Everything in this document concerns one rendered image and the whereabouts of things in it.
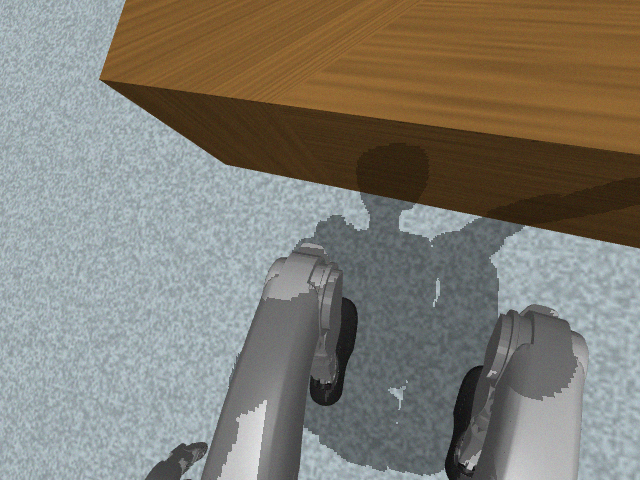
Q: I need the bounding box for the left robot foot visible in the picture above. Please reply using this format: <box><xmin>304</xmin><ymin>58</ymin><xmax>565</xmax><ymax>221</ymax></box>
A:
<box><xmin>310</xmin><ymin>297</ymin><xmax>358</xmax><ymax>406</ymax></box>

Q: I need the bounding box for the right robot foot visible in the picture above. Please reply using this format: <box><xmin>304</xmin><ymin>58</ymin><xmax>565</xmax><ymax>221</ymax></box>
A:
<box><xmin>445</xmin><ymin>366</ymin><xmax>483</xmax><ymax>480</ymax></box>

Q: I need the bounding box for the left robot hand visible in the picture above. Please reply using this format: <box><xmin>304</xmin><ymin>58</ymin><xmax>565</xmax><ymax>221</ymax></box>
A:
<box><xmin>145</xmin><ymin>442</ymin><xmax>208</xmax><ymax>480</ymax></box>

